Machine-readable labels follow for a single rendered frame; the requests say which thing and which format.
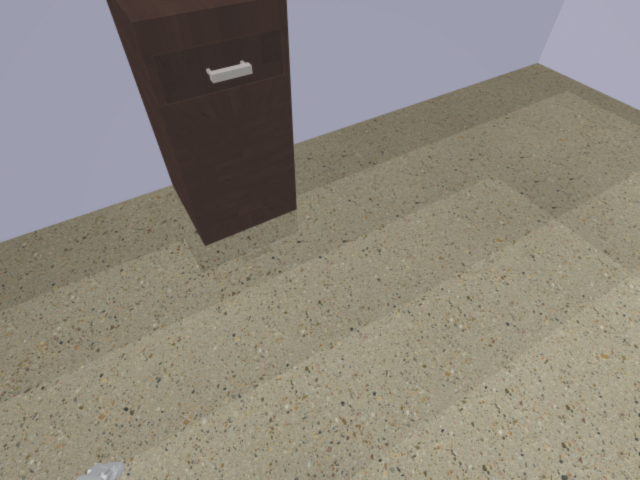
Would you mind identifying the cabinet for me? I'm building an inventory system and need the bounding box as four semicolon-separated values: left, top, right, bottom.
106;0;297;246

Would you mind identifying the drawer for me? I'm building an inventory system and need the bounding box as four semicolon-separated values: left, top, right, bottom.
151;28;283;104

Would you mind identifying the handle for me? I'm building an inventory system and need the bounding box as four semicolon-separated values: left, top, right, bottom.
206;60;253;83

